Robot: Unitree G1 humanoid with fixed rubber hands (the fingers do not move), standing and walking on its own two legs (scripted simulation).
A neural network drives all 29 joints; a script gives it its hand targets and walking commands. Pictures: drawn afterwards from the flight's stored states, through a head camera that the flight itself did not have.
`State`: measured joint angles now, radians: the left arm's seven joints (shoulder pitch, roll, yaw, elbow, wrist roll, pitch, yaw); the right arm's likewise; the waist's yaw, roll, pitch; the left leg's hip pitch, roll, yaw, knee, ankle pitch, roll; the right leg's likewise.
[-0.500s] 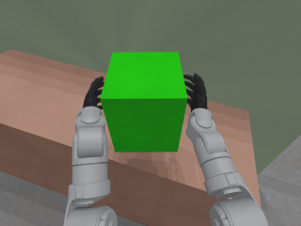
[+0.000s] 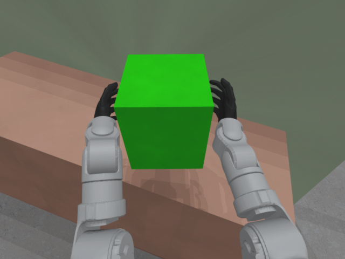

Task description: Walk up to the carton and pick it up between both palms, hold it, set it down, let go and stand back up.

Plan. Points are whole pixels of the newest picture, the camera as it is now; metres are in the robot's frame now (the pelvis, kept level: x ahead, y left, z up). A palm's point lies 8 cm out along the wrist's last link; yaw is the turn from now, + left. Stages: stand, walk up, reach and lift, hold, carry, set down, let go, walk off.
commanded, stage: hold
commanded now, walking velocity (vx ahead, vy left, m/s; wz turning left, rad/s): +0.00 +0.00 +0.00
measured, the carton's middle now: (166, 113) +0.40 +0.01 +0.15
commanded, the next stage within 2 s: set down in 1.66 s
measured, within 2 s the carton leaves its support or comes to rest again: neither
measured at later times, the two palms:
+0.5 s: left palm (104, 124) +0.34 +0.14 +0.16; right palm (226, 123) +0.35 -0.12 +0.17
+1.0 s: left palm (109, 118) +0.36 +0.13 +0.16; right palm (229, 116) +0.36 -0.13 +0.18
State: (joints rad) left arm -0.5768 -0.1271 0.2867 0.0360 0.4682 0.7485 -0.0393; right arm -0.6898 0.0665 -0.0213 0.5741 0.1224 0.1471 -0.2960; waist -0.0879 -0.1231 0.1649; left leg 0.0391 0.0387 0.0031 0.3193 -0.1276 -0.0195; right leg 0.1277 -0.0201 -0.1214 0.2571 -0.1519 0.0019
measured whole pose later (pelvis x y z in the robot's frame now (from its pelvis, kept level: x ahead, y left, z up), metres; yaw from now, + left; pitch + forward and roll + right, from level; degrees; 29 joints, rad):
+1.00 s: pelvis +0.01 +0.00 +0.00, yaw +0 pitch -13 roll -1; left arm -0.53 -0.13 0.27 0.01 0.45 0.76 -0.03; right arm -0.65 0.06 0.00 0.55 0.17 0.15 -0.30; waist -0.11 -0.13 0.14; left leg 0.05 0.04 0.01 0.33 -0.15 -0.02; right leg 0.14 -0.02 -0.12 0.27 -0.17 0.00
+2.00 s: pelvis +0.01 +0.00 +0.00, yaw +0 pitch -13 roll -1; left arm -0.53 -0.18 0.26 0.05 0.50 0.66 -0.05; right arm -0.58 0.05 -0.02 0.50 0.08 0.07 -0.28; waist -0.09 -0.06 0.19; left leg 0.04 0.03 0.02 0.34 -0.15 -0.01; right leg 0.12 -0.03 -0.11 0.29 -0.18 0.01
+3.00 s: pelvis +0.03 +0.00 +0.00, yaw -1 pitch +0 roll -1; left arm -0.57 -0.14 0.29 0.57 0.37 0.16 0.05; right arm -0.61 0.10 -0.29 0.82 -0.14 -0.30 -0.19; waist -0.06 -0.05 0.07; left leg -0.16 0.05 0.04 0.30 -0.13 -0.01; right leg -0.07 -0.01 -0.10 0.20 -0.13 0.01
